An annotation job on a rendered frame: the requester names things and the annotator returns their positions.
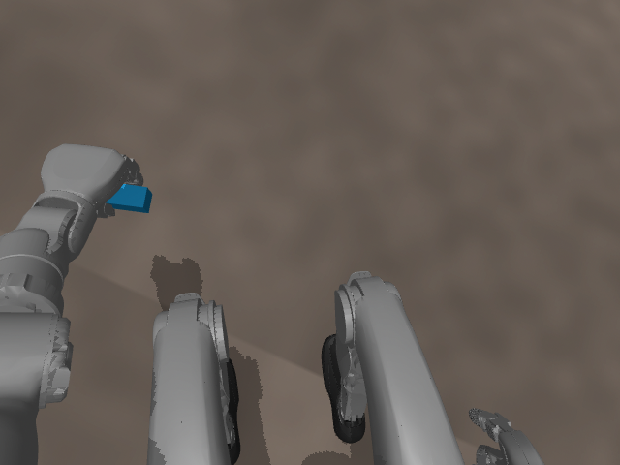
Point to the left robot arm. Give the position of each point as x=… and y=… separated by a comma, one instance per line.
x=35, y=354

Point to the small box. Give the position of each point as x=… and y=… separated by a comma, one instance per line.
x=132, y=198

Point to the left robot hand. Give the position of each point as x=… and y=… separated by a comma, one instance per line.
x=91, y=172

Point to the right robot foot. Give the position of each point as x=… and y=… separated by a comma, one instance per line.
x=349, y=432

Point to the right robot hand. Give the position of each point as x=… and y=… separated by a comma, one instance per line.
x=515, y=447

